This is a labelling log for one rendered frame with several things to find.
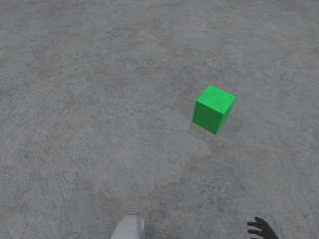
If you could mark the carton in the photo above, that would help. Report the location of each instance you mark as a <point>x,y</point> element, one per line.
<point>212,109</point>

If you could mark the left robot thigh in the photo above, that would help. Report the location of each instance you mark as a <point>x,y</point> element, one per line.
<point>130,227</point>

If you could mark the right robot hand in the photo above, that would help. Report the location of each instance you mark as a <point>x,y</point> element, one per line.
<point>266,233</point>

